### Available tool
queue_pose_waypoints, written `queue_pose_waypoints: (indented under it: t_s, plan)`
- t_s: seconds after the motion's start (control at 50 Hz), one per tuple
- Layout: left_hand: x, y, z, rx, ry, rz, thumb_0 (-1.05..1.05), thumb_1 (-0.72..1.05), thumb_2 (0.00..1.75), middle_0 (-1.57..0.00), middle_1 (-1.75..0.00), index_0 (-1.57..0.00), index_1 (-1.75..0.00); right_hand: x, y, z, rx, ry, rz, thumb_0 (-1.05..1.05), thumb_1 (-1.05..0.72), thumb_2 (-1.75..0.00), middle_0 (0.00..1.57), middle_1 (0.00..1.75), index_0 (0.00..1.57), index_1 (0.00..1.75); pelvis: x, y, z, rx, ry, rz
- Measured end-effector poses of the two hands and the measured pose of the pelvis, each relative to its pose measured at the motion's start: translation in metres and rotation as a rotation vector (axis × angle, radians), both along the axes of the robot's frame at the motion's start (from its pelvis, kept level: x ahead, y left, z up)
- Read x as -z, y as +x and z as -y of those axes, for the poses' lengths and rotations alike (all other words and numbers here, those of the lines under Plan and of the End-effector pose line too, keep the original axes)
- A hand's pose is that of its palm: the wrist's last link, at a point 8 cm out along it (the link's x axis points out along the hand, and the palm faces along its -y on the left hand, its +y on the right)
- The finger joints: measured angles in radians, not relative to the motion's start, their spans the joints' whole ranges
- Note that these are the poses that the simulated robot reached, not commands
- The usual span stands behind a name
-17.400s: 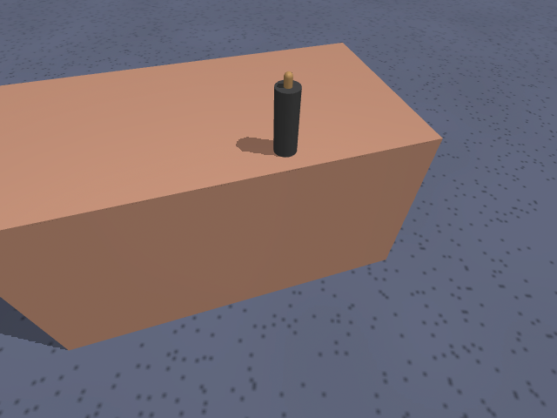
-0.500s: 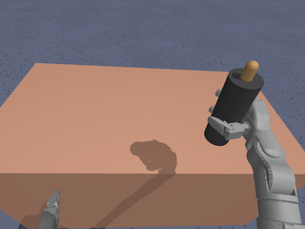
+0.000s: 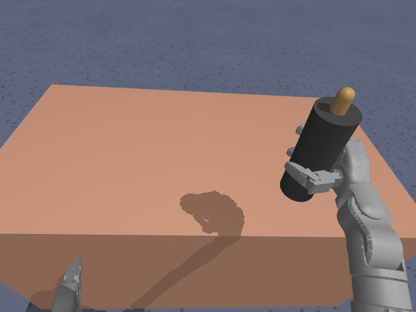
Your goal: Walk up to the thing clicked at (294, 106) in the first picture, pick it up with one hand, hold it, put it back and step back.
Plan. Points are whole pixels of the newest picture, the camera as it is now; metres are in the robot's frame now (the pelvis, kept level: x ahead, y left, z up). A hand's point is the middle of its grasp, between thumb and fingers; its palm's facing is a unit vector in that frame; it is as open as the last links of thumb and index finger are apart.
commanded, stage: hold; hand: right
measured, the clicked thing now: (317, 148) +0.33 -0.17 +0.20
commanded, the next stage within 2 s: crouch in 0.74 s
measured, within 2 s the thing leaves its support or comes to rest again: neither
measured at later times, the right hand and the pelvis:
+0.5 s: hand (308, 158) +0.33 -0.16 +0.18, palm faces +0.06 +1.00 -0.01, open 9.1 cm; pelvis +0.00 +0.00 +0.00, yaw +0 degrees
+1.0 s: hand (307, 157) +0.33 -0.16 +0.18, palm faces +0.06 +1.00 -0.01, open 9.2 cm; pelvis +0.00 +0.00 +0.00, yaw +0 degrees
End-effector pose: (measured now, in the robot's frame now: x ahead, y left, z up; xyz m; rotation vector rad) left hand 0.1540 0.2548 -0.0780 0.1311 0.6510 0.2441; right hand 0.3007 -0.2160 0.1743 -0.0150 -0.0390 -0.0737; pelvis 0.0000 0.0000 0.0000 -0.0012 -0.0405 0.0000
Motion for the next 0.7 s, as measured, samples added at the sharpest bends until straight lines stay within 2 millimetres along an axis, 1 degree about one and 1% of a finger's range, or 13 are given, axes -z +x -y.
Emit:
queue_pose_waypoints:
  t_s: [0.12, 0.26, 0.54, 0.7]
  plan:
    - [-0.0006, 0.0016, 0.0016, 0.009, 0.003, 0.003, -0.01, -0.53, 0.06, -0.05, -0.05, -0.04, -0.05, -0.0029, -0.0022, -0.0009, 0.000, -0.004, 0.018, 0.00, 0.27, -1.07, 0.76, 1.00, 0.78, 1.01, 0.0000, 0.0006, 0.0002, 0.003, 0.000, 0.003]
    - [-0.0011, 0.0034, 0.0001, 0.004, 0.002, 0.006, -0.01, -0.53, 0.06, -0.05, -0.05, -0.04, -0.05, -0.0077, 0.0010, -0.0030, -0.009, -0.005, 0.022, 0.00, 0.27, -1.07, 0.76, 1.00, 0.78, 1.01, -0.0001, 0.0010, 0.0003, 0.004, 0.001, 0.004]
    - [-0.0002, -0.0011, -0.0003, 0.001, -0.004, -0.006, -0.01, -0.53, 0.06, -0.05, -0.05, -0.04, -0.05, -0.0028, 0.0021, -0.0034, -0.007, 0.002, 0.000, 0.00, 0.27, -1.07, 0.76, 1.00, 0.78, 1.01, -0.0002, -0.0006, 0.0000, 0.003, 0.000, 0.004]
    - [-0.0028, -0.0007, -0.0009, -0.001, 0.007, 0.003, -0.01, -0.53, 0.06, -0.05, -0.05, -0.04, -0.05, -0.0058, -0.0001, -0.0014, -0.004, -0.004, 0.021, 0.00, 0.27, -1.07, 0.76, 1.00, 0.78, 1.01, -0.0002, -0.0008, 0.0011, 0.002, 0.000, 0.004]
